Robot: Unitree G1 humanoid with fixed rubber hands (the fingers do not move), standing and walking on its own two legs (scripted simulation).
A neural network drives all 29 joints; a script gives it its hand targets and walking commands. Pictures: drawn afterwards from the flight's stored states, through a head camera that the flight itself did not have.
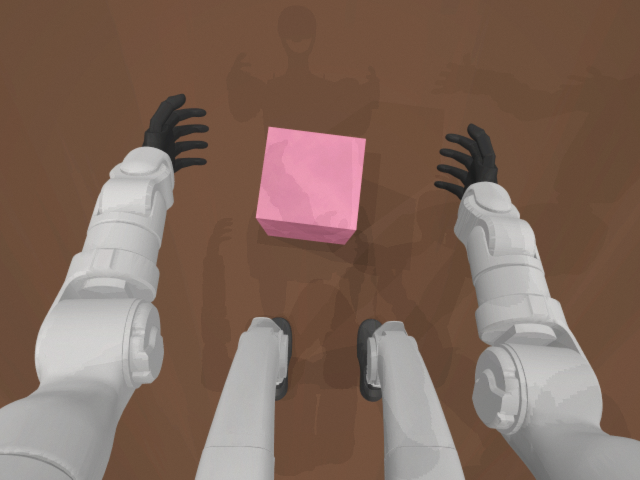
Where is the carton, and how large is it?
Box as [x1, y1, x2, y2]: [256, 127, 365, 244]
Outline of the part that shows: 269,127 256,218 268,235 344,244 353,233 356,227 365,139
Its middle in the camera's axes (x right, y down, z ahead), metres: -0.02 -0.12 +0.93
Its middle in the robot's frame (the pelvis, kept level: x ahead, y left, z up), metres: +0.54 +0.03 -0.54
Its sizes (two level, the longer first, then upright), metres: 0.210 0.200 0.250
